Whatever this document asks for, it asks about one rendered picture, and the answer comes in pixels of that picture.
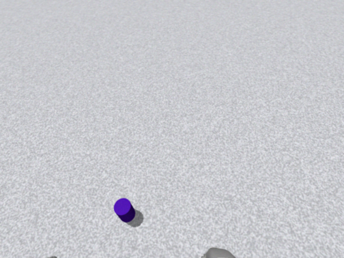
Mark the can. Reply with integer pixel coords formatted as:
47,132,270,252
114,198,135,223

